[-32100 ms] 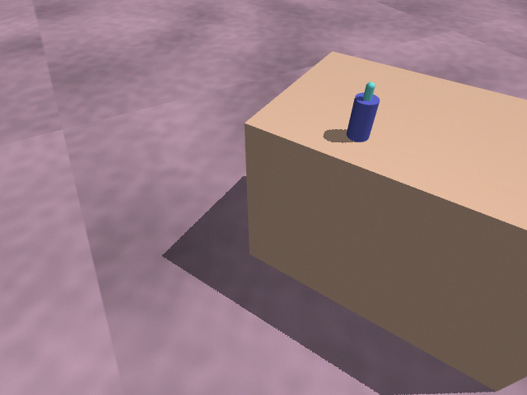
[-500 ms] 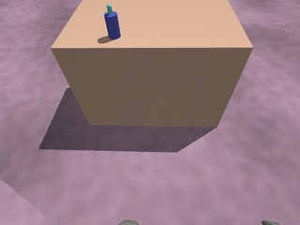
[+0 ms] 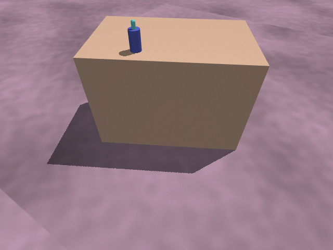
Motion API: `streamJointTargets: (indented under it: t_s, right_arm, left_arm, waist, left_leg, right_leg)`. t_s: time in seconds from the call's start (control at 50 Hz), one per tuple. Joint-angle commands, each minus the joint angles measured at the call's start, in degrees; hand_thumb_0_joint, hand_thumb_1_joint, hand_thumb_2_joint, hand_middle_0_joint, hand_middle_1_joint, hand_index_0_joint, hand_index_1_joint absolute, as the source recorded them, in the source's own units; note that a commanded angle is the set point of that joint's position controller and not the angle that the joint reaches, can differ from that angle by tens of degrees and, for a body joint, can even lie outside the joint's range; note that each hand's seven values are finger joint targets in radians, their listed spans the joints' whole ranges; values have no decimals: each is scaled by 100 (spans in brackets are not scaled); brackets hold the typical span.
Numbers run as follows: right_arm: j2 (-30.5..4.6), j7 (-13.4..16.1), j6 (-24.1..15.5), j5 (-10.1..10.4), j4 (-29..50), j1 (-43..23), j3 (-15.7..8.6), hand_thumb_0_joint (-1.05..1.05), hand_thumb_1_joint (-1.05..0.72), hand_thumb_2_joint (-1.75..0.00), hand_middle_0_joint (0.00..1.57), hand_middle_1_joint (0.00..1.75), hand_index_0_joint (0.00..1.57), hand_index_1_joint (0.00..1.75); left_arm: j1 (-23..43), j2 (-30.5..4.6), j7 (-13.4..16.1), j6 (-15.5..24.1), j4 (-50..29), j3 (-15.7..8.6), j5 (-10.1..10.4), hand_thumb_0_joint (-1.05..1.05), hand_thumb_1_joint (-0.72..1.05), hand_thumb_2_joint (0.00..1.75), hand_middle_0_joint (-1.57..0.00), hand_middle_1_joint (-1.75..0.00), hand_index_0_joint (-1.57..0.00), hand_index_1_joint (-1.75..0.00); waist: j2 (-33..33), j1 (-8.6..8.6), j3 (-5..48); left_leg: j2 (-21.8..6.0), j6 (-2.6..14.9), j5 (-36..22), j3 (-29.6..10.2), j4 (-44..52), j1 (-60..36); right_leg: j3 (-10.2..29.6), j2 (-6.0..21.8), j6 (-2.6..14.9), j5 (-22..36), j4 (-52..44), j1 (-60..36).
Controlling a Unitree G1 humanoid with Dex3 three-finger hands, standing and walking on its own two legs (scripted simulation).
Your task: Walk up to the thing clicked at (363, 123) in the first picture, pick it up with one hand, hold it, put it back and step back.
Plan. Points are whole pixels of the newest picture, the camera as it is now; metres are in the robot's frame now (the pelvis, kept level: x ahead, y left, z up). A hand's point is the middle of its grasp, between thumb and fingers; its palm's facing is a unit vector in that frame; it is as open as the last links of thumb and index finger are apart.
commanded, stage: step back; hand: left
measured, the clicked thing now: (134, 35) +1.14 +0.23 +0.02
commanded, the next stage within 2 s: stand in 0.76 s
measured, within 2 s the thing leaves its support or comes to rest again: neither
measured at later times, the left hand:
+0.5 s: hand out of the picture +0.13 +0.29 -0.14, palm faces -0.01 -0.92 -0.39, open 7.4 cm
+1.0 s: hand out of the picture +0.16 +0.27 -0.14, palm faces -0.03 -0.94 -0.33, open 7.4 cm
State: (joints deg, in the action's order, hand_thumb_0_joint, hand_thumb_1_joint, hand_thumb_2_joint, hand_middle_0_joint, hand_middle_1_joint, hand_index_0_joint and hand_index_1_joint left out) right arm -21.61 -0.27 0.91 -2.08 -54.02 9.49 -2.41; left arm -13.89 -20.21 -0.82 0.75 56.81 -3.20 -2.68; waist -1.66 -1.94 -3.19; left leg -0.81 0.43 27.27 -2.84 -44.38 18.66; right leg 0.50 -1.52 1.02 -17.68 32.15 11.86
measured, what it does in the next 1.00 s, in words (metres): shifts its weight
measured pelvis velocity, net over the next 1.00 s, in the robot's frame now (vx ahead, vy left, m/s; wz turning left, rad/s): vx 0.06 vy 0.02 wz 0.01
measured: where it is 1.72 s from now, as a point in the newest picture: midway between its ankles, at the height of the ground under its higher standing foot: outside the picture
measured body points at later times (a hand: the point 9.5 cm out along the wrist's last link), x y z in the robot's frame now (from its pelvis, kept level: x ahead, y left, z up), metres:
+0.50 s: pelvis +0.04 +0.02 +0.00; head +0.05 +0.02 +0.45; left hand +0.13 +0.34 -0.12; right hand +0.11 -0.28 -0.13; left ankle +0.03 +0.14 -0.72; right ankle +0.04 -0.11 -0.73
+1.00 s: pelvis +0.06 +0.02 +0.02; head +0.08 +0.03 +0.47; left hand +0.16 +0.32 -0.12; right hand +0.18 -0.28 -0.11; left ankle +0.04 +0.14 -0.73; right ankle +0.04 -0.11 -0.73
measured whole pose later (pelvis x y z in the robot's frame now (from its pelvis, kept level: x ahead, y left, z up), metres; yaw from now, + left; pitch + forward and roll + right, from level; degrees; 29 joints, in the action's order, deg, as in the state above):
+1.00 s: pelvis +0.06 +0.02 +0.02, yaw +0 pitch -2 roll +0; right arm -19.6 0.0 -1.2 -0.3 -62.2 2.1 -0.7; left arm -3.2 -19.7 -0.2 1.1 63.1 0.1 -0.6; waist 0.5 0.0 -4.6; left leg -0.3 0.0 13.1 0.7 -21.2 6.1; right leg -1.7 1.8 -1.2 -12.8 20.8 6.0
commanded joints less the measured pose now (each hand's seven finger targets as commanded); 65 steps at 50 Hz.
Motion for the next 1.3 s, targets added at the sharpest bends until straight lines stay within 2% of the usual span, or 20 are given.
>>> streamJointTargets:
  t_s: [0.0, 0.1, 0.14, 0.16, 0.18, 0.2, 0.22, 0.3, 0.36, 0.4, 0.42, 0.44, 0.48, 0.5, 0.54, 0.58, 0.66, 0.76, 0.94, 1.28]
  right_arm:
    - [-1104, -48, -173, 73, 342, -211, -339, 0, -90, -90, 20, 30, 20, 30]
    - [-928, -78, -273, 37, 147, 130, -326, 0, -90, -90, 20, 30, 20, 30]
    - [-1025, -6, -341, -8, 33, 327, -398, 0, -90, -90, 20, 30, 20, 30]
    - [-1266, 30, -387, -56, 38, 323, -447, 0, -90, -90, 20, 30, 20, 30]
    - [-1581, 29, -395, -21, 95, 111, -465, 0, -90, -90, 20, 30, 20, 30]
    - [-1804, 7, -365, -13, 84, 77, -535, 0, -90, -90, 20, 30, 20, 30]
    - [-1705, 3, -348, -28, 92, -45, -513, 0, -90, -90, 20, 30, 20, 30]
    - [-1378, 25, -383, -5, 62, -151, -404, 0, -90, -90, 20, 30, 20, 30]
    - [-1044, 31, -279, 156, 123, -427, -267, 0, -90, -90, 20, 30, 20, 30]
    - [-803, 49, -259, 212, 258, -446, -185, 0, -90, -90, 20, 30, 20, 30]
    - [-739, 75, -212, 183, 201, -354, -182, 0, -90, -90, 20, 30, 20, 30]
    - [-867, 78, -185, 131, 55, -153, -240, 0, -90, -90, 20, 30, 20, 30]
    - [-875, 43, -240, 115, -188, 124, -222, 0, -90, -90, 20, 30, 20, 30]
    - [-1017, 40, -291, 103, -268, 173, -248, 0, -90, -90, 20, 30, 20, 30]
    - [-1150, 57, -356, 101, -288, 11, -289, 0, -90, -90, 20, 30, 20, 30]
    - [-1242, 53, -359, 117, -213, -384, -239, 0, -90, -90, 20, 30, 20, 30]
    - [-1074, 92, -320, 111, -301, -434, -211, 0, -90, -90, 20, 30, 20, 30]
    - [-1043, 110, -350, 185, -385, -494, -161, 0, -90, -90, 20, 30, 20, 30]
    - [-957, 95, -304, 208, -533, -804, -91, 0, -90, -90, 20, 30, 20, 30]
    - [-992, 3, -270, 157, -777, -816, -42, 0, -90, -90, 20, 30, 20, 30]
  left_arm:
    - [720, -1651, 146, 237, -603, -392, 16, 0, 90, 90, -20, -30, -20, -30]
    - [804, -1631, 75, 177, -550, -332, 60, 0, 90, 90, -20, -30, -20, -30]
    - [686, -1291, 59, 135, -536, -175, 87, 0, 90, 90, -20, -30, -20, -30]
    - [582, -1001, 49, 131, -555, -88, 150, 0, 90, 90, -20, -30, -20, -30]
    - [543, -1020, 79, 105, -507, -99, 224, 0, 90, 90, -20, -30, -20, -30]
    - [646, -1413, 114, 96, -418, -202, 168, 0, 90, 90, -20, -30, -20, -30]
    - [565, -1451, 100, 109, -389, -216, 173, 0, 90, 90, -20, -30, -20, -30]
    - [451, -1188, 89, 189, -302, -172, 208, 0, 90, 90, -20, -30, -20, -30]
    - [132, -1173, 174, 276, -53, -202, 174, 0, 90, 90, -20, -30, -20, -30]
    - [-117, -1615, 242, 286, 31, -340, 109, 0, 90, 90, -20, -30, -20, -30]
    - [194, -1820, 225, 274, -41, -328, 142, 0, 90, 90, -20, -30, -20, -30]
    - [798, -1898, 197, 264, -228, -308, 105, 0, 90, 90, -20, -30, -20, -30]
    - [1236, -1591, 176, 209, -333, -228, 124, 0, 90, 90, -20, -30, -20, -30]
    - [1345, -1385, 180, 216, -395, -171, 149, 0, 90, 90, -20, -30, -20, -30]
    - [1107, -1225, 178, 196, -268, -146, 226, 0, 90, 90, -20, -30, -20, -30]
    - [964, -1269, 148, 173, -157, -139, 238, 0, 90, 90, -20, -30, -20, -30]
    - [1014, -1376, 174, 187, -30, -143, 228, 0, 90, 90, -20, -30, -20, -30]
    - [1110, -1098, 180, 155, 73, 22, 290, 0, 90, 90, -20, -30, -20, -30]
    - [1222, -1167, 167, 149, 308, 83, 229, 0, 90, 90, -20, -30, -20, -30]
    - [1141, -1196, 125, 177, 524, 116, 200, 0, 90, 90, -20, -30, -20, -30]
  waist:
    - [715, 141, -416]
    - [994, 250, -11]
    - [568, 377, 295]
    - [-261, 352, 438]
    - [-685, 226, 418]
    - [-570, 337, 242]
    - [-496, 237, 66]
    - [-887, 158, 250]
    - [-512, -112, 698]
    - [394, -145, 812]
    - [705, -61, 679]
    - [903, 132, 399]
    - [784, 408, 229]
    - [525, 413, 352]
    - [316, 154, 590]
    - [99, -8, 525]
    - [-67, 72, 606]
    - [-44, 182, 865]
    - [171, 229, 911]
    - [260, 211, 351]
  left_leg:
    - [-90, 22, -50, -119, -112, 420]
    - [61, -27, -719, 338, 1522, -560]
    - [-104, 77, -1058, -91, 2214, -1422]
    - [-964, 351, -881, -1377, 2686, -1677]
    - [-1648, 833, 25, -2293, 3009, -1461]
    - [-1873, 1229, 598, -2501, 3069, -812]
    - [-1796, 1265, 611, -2287, 3061, -636]
    - [-1276, 855, -2322, -1157, 2397, -1044]
    - [-773, 353, -3570, -250, 1374, -582]
    - [-147, 5, -2285, 175, 500, 524]
    - [28, -20, -311, 259, 420, 456]
    - [-81, -26, 262, 182, 219, 72]
    - [-186, 48, -316, 178, 1607, -503]
    - [-395, 138, -1880, -159, 1912, -819]
    - [-858, 429, -3343, -685, 2079, -1000]
    - [-1021, 626, -2960, -776, 2019, -636]
    - [-564, 173, -3649, -141, 1765, -694]
    - [-730, 174, -4499, -273, 2015, -1357]
    - [-729, 83, -4057, -129, 2513, -1689]
    - [-635, 23, -1973, -150, 2986, -1303]
  right_leg:
    - [1968, 1637, 956, -1998, -1829, 706]
    - [1140, 1292, 711, -892, -1235, 701]
    - [647, 937, 428, 77, -318, 991]
    - [261, 506, 168, 267, 495, 1388]
    - [-211, 93, 24, -884, 909, 1575]
    - [95, 284, 60, -1465, 1440, 1273]
    - [175, 385, 77, -1450, 1415, 1164]
    - [-72, 353, 51, -737, 413, 799]
    - [-52, 325, 105, 1190, -982, -780]
    - [1247, 1228, 499, 1858, -994, -1610]
    - [1811, 1962, 967, 1132, -1256, -978]
    - [1997, 2253, 1282, 755, -1205, -244]
    - [1073, 1661, 853, 876, -898, 130]
    - [578, 1263, 446, 1589, -533, 173]
    - [49, 674, 51, 2007, 94, -8]
    - [-13, 500, 49, 782, -177, -258]
    - [226, 836, 231, 2141, -358, -688]
    - [235, 904, 84, 2998, -642, -779]
    - [212, 928, 5, 2836, -1219, -1046]
    - [407, 953, -27, 797, -1956, -499]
